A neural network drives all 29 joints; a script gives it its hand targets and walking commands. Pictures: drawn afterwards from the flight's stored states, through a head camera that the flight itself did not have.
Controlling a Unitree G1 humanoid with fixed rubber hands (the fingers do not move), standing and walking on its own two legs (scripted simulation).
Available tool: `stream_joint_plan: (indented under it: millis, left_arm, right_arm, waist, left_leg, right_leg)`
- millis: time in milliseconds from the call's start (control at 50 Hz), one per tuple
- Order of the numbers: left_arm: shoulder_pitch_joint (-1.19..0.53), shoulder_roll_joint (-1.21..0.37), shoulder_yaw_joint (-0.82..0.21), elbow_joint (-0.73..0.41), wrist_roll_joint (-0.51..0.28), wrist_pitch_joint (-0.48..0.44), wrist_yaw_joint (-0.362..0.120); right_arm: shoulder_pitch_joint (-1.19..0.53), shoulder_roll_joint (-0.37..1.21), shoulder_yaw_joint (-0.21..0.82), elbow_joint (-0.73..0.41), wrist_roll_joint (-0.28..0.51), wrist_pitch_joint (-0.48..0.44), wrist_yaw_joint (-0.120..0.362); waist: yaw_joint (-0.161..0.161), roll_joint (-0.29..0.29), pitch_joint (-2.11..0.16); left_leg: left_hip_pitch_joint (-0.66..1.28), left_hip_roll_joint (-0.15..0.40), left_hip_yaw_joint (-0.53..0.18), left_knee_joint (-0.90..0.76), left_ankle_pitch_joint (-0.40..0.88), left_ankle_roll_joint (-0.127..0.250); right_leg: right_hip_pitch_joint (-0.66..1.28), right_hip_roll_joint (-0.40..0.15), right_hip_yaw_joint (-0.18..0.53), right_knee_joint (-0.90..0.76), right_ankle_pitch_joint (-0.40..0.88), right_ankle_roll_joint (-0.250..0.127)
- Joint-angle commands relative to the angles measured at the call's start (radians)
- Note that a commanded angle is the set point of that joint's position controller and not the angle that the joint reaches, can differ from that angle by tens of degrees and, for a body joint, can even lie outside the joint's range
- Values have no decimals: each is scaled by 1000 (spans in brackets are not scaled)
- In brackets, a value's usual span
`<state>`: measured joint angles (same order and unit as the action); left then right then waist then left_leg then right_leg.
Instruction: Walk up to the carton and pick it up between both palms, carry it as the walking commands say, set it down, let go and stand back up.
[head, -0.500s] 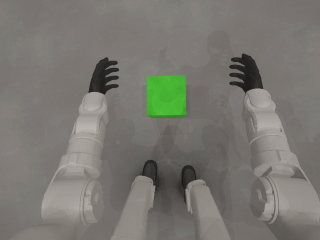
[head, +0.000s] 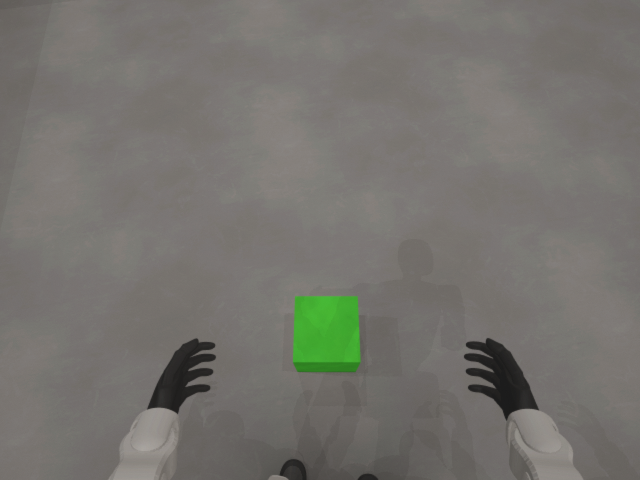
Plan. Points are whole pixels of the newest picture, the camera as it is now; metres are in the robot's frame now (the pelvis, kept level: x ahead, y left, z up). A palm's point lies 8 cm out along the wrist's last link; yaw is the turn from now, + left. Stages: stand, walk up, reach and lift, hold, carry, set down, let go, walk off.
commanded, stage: let go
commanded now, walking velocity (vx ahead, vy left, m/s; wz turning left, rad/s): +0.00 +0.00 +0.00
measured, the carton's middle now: (326, 335) +0.44 +0.01 -0.67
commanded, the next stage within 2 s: stand in 0.60 s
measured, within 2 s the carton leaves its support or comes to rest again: neither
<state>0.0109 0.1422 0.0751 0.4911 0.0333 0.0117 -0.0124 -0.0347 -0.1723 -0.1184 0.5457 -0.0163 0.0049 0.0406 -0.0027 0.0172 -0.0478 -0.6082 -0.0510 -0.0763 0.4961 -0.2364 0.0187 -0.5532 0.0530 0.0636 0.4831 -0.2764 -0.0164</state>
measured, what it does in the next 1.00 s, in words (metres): stands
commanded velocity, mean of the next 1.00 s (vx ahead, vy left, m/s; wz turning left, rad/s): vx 0.00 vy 0.00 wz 0.00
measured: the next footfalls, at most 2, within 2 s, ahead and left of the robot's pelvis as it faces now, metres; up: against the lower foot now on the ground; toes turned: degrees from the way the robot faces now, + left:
none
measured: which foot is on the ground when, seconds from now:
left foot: down 0.00-1.00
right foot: down 0.00-1.00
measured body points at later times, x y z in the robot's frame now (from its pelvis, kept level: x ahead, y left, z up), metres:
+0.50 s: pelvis -0.06 -0.01 +0.00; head -0.07 -0.01 +0.45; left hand +0.12 +0.22 -0.07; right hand +0.12 -0.24 -0.07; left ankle -0.02 +0.11 -0.73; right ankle -0.05 -0.11 -0.73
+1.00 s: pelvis +0.01 +0.00 +0.00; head -0.04 -0.01 +0.45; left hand +0.09 +0.25 -0.11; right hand +0.07 -0.26 -0.12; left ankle -0.02 +0.11 -0.73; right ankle -0.05 -0.12 -0.73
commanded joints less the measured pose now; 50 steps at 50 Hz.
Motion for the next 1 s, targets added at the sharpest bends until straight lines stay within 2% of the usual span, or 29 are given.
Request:
stream_joint_plan:
  millis: [0,20,40,100,120,220,260,300,320,340,420,500,520,560,580,600,620,640,680,700,740,760,800,820,860,880,900,940,980]
  left_arm:
    - [192,97,7,-155,-21,-56,-11]
    - [160,131,4,-223,-23,-66,-9]
    - [268,124,4,-208,-32,-63,-13]
    - [209,152,-9,-273,-50,-64,-24]
    - [229,134,-26,-242,-80,-48,-29]
    - [161,176,-22,-197,-66,57,-58]
    - [159,180,-13,-180,-67,103,-73]
    - [56,217,1,-204,-49,138,-84]
    - [78,185,17,-206,-35,155,-88]
    - [33,219,40,-253,-14,162,-94]
    - [24,201,24,-278,-11,186,-89]
    - [45,190,9,-282,-7,209,-84]
    - [70,164,1,-264,-26,213,-71]
    - [41,201,-8,-297,-20,204,-62]
    - [191,252,-2,-75,2,59,-21]
    - [277,273,4,-35,9,11,0]
    - [264,284,11,-12,0,-23,-1]
    - [277,266,1,15,13,-37,3]
    - [249,219,-31,47,28,-62,14]
    - [198,234,-31,49,42,-84,24]
    - [223,212,-40,86,17,-116,19]
    - [215,195,-50,93,0,-113,14]
    - [289,180,-53,125,-5,-109,13]
    - [254,216,-43,128,-2,-111,19]
    - [292,229,-36,170,-6,-111,19]
    - [342,236,-39,189,-1,-109,18]
    - [365,219,-44,207,-11,-113,21]
    - [398,215,-46,229,-5,-113,21]
    - [389,217,-47,242,-2,-111,25]
  right_arm:
    - [159,-112,29,-181,-14,-69,13]
    - [132,-129,16,-224,-3,-77,14]
    - [250,-117,32,-242,-31,-73,18]
    - [193,-128,50,-300,7,-68,21]
    - [209,-120,43,-273,-9,-55,21]
    - [162,-123,62,-217,-4,53,28]
    - [142,-145,50,-206,-6,97,31]
    - [127,-121,41,-206,0,128,38]
    - [132,-149,33,-200,-9,138,39]
    - [124,-136,23,-231,2,149,34]
    - [106,-109,38,-294,-4,170,31]
    - [111,-104,51,-305,11,203,45]
    - [118,-124,53,-296,17,203,42]
    - [133,-84,58,-284,39,197,37]
    - [305,-192,57,-96,-38,55,-9]
    - [366,-266,35,-60,-47,11,-33]
    - [314,-281,34,-40,-43,-24,-34]
    - [319,-224,42,-27,-34,-39,-35]
    - [262,-218,29,-10,-24,-63,-29]
    - [245,-227,36,1,-20,-86,-28]
    - [280,-179,59,43,-8,-106,-31]
    - [297,-145,71,62,0,-113,-22]
    - [276,-152,67,92,-5,-107,-19]
    - [330,-142,69,104,-4,-114,-15]
    - [393,-162,64,148,-9,-111,-23]
    - [403,-192,63,178,-13,-107,-33]
    - [401,-190,58,185,-16,-104,-33]
    - [414,-186,62,207,-18,-96,-39]
    - [459,-161,74,226,-12,-95,-46]
  waist:
    - [-4,-11,-334]
    - [11,14,-353]
    - [5,-55,-367]
    - [19,-18,-293]
    - [16,-55,-207]
    - [16,-25,125]
    - [21,-80,178]
    - [2,-3,276]
    - [7,-60,285]
    - [-15,-35,267]
    - [-3,-54,272]
    - [-4,18,218]
    - [15,-22,247]
    - [9,36,248]
    - [-7,10,60]
    - [-6,90,125]
    - [24,94,208]
    - [8,45,183]
    - [14,55,37]
    - [3,-20,-22]
    - [2,-49,-144]
    - [-8,-65,-165]
    - [31,-40,-145]
    - [-10,-55,-115]
    - [-17,-50,-89]
    - [-6,4,-61]
    - [-8,-59,-68]
    - [4,-12,-16]
    - [-6,-43,-22]
  left_leg:
    - [585,46,-26,8,769,-65]
    - [554,33,-11,2,711,-71]
    - [582,35,2,-33,639,-66]
    - [567,36,8,-50,573,-59]
    - [524,27,35,-70,423,-58]
    - [477,30,49,-118,-76,-22]
    - [513,28,62,-109,-153,-12]
    - [539,31,69,-100,-225,-17]
    - [597,24,64,-67,-194,-30]
    - [661,2,78,-45,-194,-37]
    - [702,10,77,-34,-122,-35]
    - [654,16,101,-78,-166,-30]
    - [646,30,75,-69,-158,-32]
    - [610,33,80,-92,-183,-21]
    - [334,133,-25,-167,-343,-51]
    - [189,147,-6,-214,-506,-61]
    - [164,161,-29,-229,-397,-68]
    - [192,157,-27,-208,-321,-72]
    - [227,181,-94,-228,-308,-28]
    - [236,187,-86,-217,-201,-29]
    - [335,145,-34,-111,10,-17]
    - [374,147,-25,-120,85,-13]
    - [397,153,-38,-87,98,-1]
    - [400,161,-41,-79,133,-9]
    - [390,170,-45,-77,177,-10]
    - [397,171,-45,-74,204,-3]
    - [424,177,-45,-50,242,7]
    - [383,178,-35,-44,256,14]
    - [342,163,-19,-25,273,2]
  right_leg:
    - [280,-18,-9,-40,575,40]
    - [341,-24,-3,-55,572,33]
    - [406,-20,-23,-54,564,45]
    - [406,-24,-16,-67,504,49]
    - [412,-23,-33,-90,409,40]
    - [335,-40,-54,-157,-64,22]
    - [303,-55,-54,-176,-176,15]
    - [266,-52,-36,-188,-278,5]
    - [211,-78,-12,-215,-328,-15]
    - [214,-88,6,-242,-377,-11]
    - [177,-74,-7,-220,-302,0]
    - [323,-60,-37,-179,-223,20]
    - [312,-68,-41,-172,-243,16]
    - [373,-64,-37,-158,-196,14]
    - [328,-126,9,-130,-337,39]
    - [302,-120,-24,-78,-411,41]
    - [279,-128,-4,-75,-256,30]
    - [286,-129,11,-56,-220,29]
    - [365,-114,9,4,-53,2]
    - [422,-150,38,-31,22,-8]
    - [435,-174,82,-33,113,-3]
    - [395,-173,73,-23,125,-11]
    - [333,-160,59,-45,85,5]
    - [282,-172,79,-45,128,-1]
    - [272,-170,70,-37,129,4]
    - [242,-159,78,-34,133,12]
    - [211,-150,73,-36,135,0]
    - [206,-153,83,-35,165,-5]
    - [252,-162,86,-12,290,-11]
